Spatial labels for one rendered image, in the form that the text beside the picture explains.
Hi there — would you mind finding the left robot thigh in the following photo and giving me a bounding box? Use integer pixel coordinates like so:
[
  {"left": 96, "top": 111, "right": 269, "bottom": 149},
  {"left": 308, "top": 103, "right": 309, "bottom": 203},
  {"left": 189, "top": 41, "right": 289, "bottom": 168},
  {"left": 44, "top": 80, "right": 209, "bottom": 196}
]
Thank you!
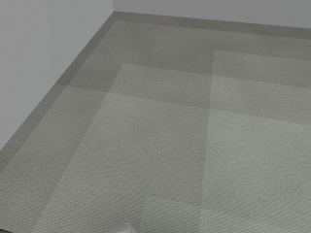
[{"left": 108, "top": 223, "right": 137, "bottom": 233}]

